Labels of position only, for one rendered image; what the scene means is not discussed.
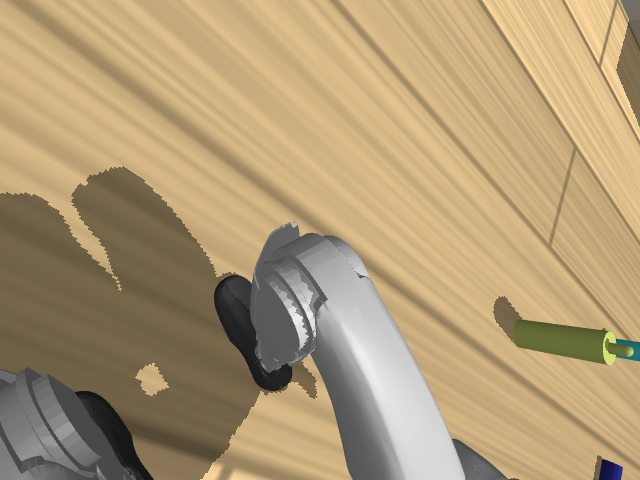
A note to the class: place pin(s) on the right robot foot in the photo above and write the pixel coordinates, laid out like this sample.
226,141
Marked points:
232,303

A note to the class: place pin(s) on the right robot hand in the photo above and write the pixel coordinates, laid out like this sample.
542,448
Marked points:
475,466

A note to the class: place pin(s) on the left robot foot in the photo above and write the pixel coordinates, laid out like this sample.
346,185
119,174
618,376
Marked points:
119,437

